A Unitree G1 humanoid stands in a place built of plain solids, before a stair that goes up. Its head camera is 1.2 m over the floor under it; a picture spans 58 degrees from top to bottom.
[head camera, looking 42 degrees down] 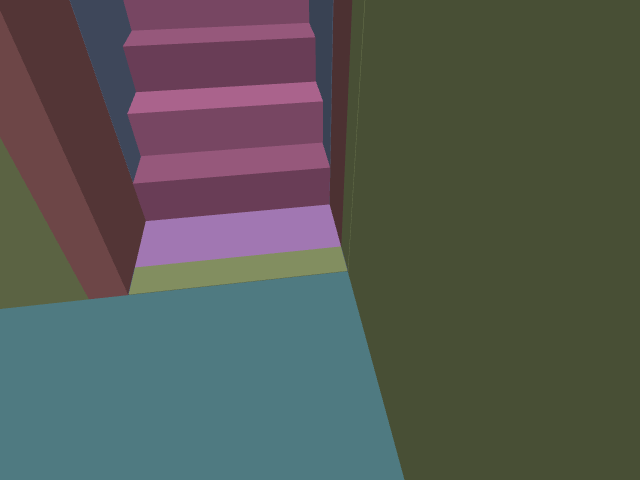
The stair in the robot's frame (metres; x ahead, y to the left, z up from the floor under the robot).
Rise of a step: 0.20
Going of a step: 0.22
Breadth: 0.81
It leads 8 degrees to the left of straight ahead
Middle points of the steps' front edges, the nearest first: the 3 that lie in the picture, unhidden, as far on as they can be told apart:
1.51 0.36 0.20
1.73 0.39 0.40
1.94 0.42 0.59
